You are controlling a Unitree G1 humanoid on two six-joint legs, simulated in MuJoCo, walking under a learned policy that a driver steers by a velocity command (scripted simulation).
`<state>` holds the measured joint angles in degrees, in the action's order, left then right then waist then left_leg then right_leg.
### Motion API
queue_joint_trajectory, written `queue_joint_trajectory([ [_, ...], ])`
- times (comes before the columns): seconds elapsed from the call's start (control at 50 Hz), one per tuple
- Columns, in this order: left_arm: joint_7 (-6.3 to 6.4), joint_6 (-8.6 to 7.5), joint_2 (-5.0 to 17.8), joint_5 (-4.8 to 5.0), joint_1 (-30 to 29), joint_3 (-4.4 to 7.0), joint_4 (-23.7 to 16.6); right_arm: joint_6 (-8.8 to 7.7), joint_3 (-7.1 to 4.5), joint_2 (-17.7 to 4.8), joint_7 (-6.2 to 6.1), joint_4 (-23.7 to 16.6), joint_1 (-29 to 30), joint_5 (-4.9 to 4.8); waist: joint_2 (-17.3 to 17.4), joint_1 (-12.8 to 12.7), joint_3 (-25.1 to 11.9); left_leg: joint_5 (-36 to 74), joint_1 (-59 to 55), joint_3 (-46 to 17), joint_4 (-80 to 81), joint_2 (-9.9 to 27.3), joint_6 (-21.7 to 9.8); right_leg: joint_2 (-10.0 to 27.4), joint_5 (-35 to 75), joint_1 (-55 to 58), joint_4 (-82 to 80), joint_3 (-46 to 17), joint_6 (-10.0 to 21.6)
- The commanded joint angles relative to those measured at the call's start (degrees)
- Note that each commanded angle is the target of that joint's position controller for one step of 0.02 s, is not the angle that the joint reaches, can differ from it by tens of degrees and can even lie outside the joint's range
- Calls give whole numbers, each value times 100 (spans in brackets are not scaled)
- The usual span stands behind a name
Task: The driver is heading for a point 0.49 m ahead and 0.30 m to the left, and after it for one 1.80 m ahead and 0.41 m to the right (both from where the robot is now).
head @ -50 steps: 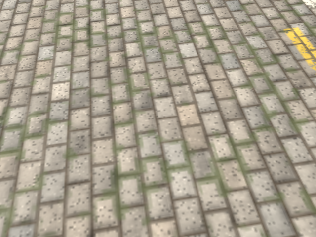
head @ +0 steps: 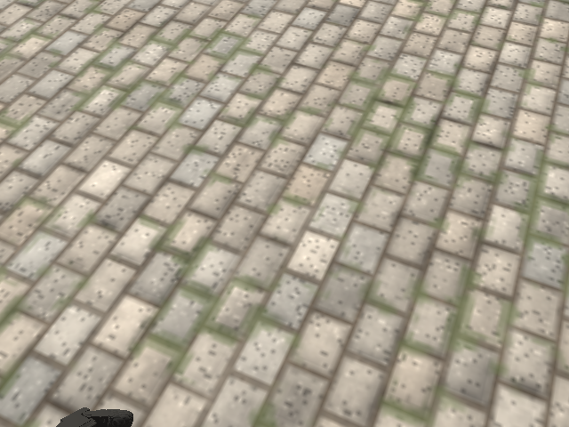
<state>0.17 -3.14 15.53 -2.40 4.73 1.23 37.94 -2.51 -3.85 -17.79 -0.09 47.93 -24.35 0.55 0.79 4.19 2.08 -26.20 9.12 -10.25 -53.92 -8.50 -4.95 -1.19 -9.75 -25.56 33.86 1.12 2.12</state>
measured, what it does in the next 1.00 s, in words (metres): walks ahead: left foot, then right foot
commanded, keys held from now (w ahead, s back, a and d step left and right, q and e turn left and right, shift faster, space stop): w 0.40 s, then w+q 0.32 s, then w+e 0.28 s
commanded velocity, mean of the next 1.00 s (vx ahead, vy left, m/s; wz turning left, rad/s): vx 0.50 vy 0.00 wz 0.18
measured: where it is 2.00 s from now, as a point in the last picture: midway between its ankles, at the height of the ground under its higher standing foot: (263, 231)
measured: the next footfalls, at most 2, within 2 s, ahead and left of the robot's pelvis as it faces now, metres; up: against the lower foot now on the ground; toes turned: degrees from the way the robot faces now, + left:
left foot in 0.42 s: +0.36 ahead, +0.12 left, +0.00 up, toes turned +6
right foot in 0.94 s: +0.67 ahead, -0.02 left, +0.00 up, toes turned +7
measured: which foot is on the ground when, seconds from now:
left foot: up 0.00-0.40, down 0.42-0.94, up 0.96-1.00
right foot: down 0.00-0.42, up 0.44-0.92, down 0.94-1.00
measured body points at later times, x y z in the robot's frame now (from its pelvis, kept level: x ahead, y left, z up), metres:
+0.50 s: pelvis +0.26 +0.04 +0.01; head +0.28 +0.06 +0.46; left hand +0.22 +0.29 -0.14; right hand +0.46 -0.19 -0.09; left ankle +0.32 +0.12 -0.72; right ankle +0.12 -0.10 -0.66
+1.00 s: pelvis +0.53 +0.04 +0.00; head +0.56 +0.03 +0.45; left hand +0.67 +0.31 -0.09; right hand +0.56 -0.23 -0.14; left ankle +0.34 +0.11 -0.67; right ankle +0.63 -0.02 -0.72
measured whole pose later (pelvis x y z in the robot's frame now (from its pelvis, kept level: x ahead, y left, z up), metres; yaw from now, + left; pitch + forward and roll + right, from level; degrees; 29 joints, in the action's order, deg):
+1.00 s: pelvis +0.53 +0.04 +0.00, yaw +8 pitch +0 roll +1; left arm -1.1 -3.2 14.9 -1.7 6.6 2.1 44.1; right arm -3.8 -2.7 -15.3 -0.4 54.9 -22.3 1.6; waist 0.7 2.3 2.4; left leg -25.9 4.6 -1.7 -46.8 -4.1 -3.6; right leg -2.0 -8.5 -24.3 33.1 3.4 5.3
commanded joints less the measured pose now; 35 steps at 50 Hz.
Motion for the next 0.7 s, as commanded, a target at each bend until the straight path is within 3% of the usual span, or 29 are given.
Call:
queue_joint_trajectory([
  [0.02,-7,-2,609,70,1046,280,64,-75,-32,-470,50,-393,103,130,-239,-547,-411,562,2517,188,-1621,588,67,2038,-1516,2397,-1964,-3142,1011],
  [0.06,-19,-70,483,68,1041,224,262,-4,-2,-336,141,-448,333,171,-569,-415,-112,695,2257,277,-1146,783,122,1554,-287,1803,-2134,-2046,808],
  [0.12,-97,-235,567,143,1350,249,531,67,46,-221,205,-434,406,193,-659,-343,-193,814,2247,357,-857,736,180,1448,1094,1806,-2196,-1442,892],
  [0.22,-134,-237,561,190,1569,247,805,33,222,-18,316,-781,1623,199,-645,-492,45,1851,2480,912,661,1092,354,1201,1273,1743,-2548,-633,851],
  [0.26,-147,-225,634,203,1754,261,922,10,301,79,345,-886,2086,165,-659,-624,78,2146,2103,1164,1368,1086,369,1117,1454,1643,-2518,-409,772],
  [0.3,-146,-208,755,195,1987,288,1044,3,311,19,328,-938,2339,143,-641,-705,82,2149,1866,1307,1736,1031,327,1242,1646,1787,-2424,-430,736],
  [0.36,-112,-144,867,173,2115,310,1188,-24,276,-112,255,-962,2386,152,-625,-645,111,1801,1580,1371,2132,936,132,1475,2119,2175,-2086,-498,672],
  [0.4,-85,-89,846,195,2117,288,1275,-95,197,-217,185,-670,1575,222,-423,-239,-261,1709,407,1460,2733,675,-77,1269,3206,2200,-927,-199,518],
  [0.42,-70,-89,734,188,2081,242,1231,-146,94,-453,126,-357,653,288,-202,125,-841,1580,-773,1161,2779,890,-279,1022,2924,1764,169,82,384],
  [0.44,-82,-109,345,246,2089,122,900,-158,-43,-995,44,-253,-225,378,708,373,-1639,825,-2243,-859,3050,2468,-751,592,866,410,2049,478,151],
  [0.46,-80,-84,361,197,2334,160,838,-73,-148,-1294,18,-149,-322,165,1468,193,-1829,919,-2674,-2942,3797,3203,-1334,-139,-2110,-965,3287,270,73],
  [0.48,-46,-29,772,69,1815,269,831,-36,-82,-928,35,-155,90,-12,655,88,-1009,822,-2220,-2339,3770,2830,-1207,271,-1796,-1525,3538,-160,127],
  [0.5,-88,-74,645,89,1540,241,738,-51,-10,-640,55,-208,483,-26,495,-85,-495,1306,-1543,-1691,3864,2553,-1101,460,-1302,-1502,3331,-197,135],
  [0.52,-107,-84,532,104,1451,216,748,-74,32,-444,71,-212,722,0,357,-265,-271,1805,-1005,-1240,4026,2259,-951,603,-1026,-1210,3001,-202,92],
  [0.54,-120,-32,491,45,1495,210,772,-99,53,-354,60,-180,810,-17,374,-430,-130,2189,-589,-927,4146,2039,-864,669,-944,-914,2764,-184,2],
  [0.6,-178,112,369,-32,1433,193,741,-177,10,-396,39,-45,718,-59,327,-601,-150,2685,-179,-583,4376,1772,-964,645,-717,-594,2384,-86,-250],
  [0.7,-167,157,332,18,190,166,322,-161,-87,-517,39,154,258,-45,234,-321,179,2285,-84,-566,4623,1641,-986,662,289,-1049,1222,-80,-501],
])
Over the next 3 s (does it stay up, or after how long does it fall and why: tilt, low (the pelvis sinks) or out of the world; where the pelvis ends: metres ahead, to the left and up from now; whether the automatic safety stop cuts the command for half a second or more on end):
stays up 1.50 -0.30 0.02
